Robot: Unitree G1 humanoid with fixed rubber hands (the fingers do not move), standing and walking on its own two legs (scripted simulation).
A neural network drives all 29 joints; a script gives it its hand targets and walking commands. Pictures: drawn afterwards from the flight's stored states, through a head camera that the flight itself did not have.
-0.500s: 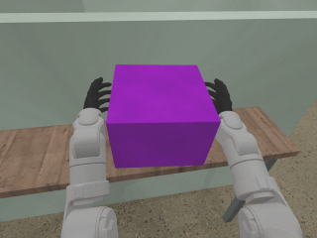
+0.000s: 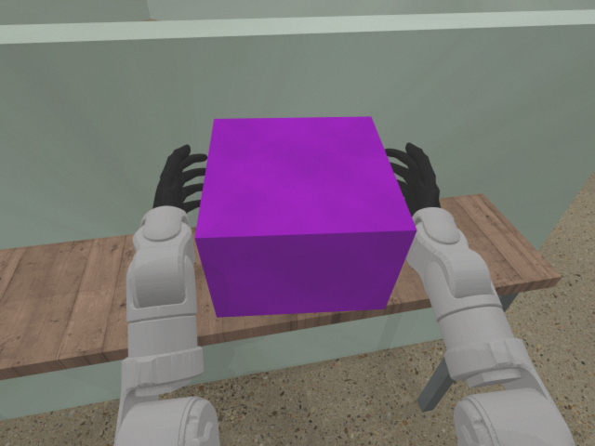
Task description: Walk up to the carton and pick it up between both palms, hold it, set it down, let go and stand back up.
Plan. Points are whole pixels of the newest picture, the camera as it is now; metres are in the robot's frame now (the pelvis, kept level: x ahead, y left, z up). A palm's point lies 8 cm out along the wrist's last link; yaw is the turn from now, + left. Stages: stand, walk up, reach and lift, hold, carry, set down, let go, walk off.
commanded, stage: hold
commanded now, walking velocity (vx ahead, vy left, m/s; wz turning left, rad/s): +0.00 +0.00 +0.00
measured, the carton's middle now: (297, 212) +0.37 +0.00 +0.16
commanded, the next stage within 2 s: none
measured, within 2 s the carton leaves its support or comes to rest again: neither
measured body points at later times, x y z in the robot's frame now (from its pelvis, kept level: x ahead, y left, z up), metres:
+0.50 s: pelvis -0.01 +0.00 +0.00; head -0.04 +0.03 +0.45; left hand +0.37 +0.16 +0.19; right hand +0.37 -0.15 +0.18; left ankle +0.02 +0.12 -0.75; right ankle +0.01 -0.12 -0.75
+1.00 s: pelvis +0.00 +0.00 +0.00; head -0.04 +0.03 +0.45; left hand +0.37 +0.17 +0.19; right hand +0.37 -0.15 +0.18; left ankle +0.02 +0.12 -0.75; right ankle +0.01 -0.12 -0.75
